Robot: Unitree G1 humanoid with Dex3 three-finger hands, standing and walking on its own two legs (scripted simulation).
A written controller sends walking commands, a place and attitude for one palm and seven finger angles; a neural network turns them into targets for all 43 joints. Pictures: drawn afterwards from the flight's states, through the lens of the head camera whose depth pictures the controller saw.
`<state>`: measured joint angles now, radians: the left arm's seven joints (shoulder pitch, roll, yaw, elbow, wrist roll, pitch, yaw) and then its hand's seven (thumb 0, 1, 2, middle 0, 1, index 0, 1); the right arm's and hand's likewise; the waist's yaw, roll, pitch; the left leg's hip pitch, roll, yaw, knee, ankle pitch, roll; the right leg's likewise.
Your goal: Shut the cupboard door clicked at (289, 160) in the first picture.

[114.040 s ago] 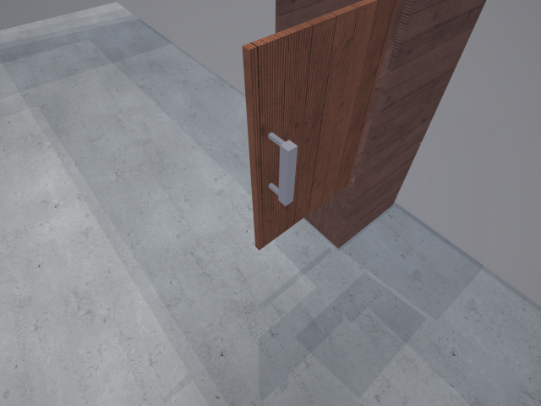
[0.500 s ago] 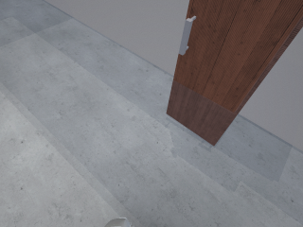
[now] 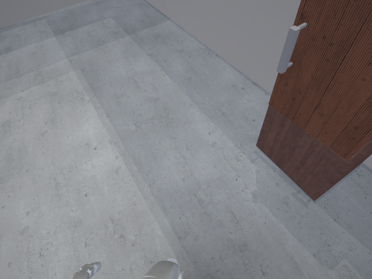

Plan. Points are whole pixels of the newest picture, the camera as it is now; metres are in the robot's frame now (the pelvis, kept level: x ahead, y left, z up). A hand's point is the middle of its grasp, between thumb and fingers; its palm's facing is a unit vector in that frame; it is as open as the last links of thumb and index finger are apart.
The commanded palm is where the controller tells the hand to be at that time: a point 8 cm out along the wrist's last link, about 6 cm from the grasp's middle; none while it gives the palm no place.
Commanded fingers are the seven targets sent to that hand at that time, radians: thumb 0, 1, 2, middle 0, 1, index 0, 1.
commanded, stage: walk to a spot facing it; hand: left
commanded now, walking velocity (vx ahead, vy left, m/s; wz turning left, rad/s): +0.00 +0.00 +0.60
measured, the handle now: (291, 49) +0.84 -0.35 -0.01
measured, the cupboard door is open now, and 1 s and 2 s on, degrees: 3 3 3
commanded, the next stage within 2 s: turn to face it in 1.24 s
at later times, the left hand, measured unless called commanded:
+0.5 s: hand out of the picture -0.04 +0.24 -0.18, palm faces +0.37 -0.90 -0.24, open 7.4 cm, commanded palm none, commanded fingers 0.00 0.90 0.90 -0.20 -0.30 -0.20 -0.30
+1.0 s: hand (97, 275) +0.15 +0.23 -0.13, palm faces +0.57 -0.79 -0.25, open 7.4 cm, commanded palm none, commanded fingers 0.00 0.90 0.90 -0.20 -0.30 -0.20 -0.30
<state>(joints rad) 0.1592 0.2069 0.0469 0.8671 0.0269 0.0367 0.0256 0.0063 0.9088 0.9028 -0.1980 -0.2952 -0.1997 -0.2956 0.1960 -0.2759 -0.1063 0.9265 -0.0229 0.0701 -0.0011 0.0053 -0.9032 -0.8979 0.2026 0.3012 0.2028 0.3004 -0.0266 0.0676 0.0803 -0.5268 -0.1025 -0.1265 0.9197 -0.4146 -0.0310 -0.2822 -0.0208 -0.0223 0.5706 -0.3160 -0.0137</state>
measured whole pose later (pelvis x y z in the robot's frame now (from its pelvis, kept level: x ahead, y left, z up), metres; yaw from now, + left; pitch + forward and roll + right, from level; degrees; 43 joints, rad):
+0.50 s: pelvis +0.01 +0.02 +0.00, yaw +20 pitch +0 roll +0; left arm 0.28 0.26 0.08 0.93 0.03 0.07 0.00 0.01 0.91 0.90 -0.20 -0.30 -0.20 -0.30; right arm 0.14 -0.22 -0.04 0.86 -0.03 0.01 0.01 0.00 -0.90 -0.90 0.20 0.30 0.20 0.30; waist 0.02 -0.05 0.09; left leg -0.26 -0.01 0.03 0.58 -0.34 0.03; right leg -0.45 -0.12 -0.08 1.08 -0.48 0.05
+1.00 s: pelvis +0.17 +0.02 +0.01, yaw +37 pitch +1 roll +2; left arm 0.20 0.15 0.04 0.87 0.02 -0.03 0.00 0.01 0.91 0.90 -0.20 -0.30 -0.20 -0.30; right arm 0.30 -0.24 -0.08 0.99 -0.02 0.03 0.02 0.01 -0.91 -0.90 0.20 0.30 0.20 0.30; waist -0.05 0.04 0.06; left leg -0.53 0.02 0.02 1.21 -0.32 -0.01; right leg -0.23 -0.10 -0.20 0.47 -0.25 -0.02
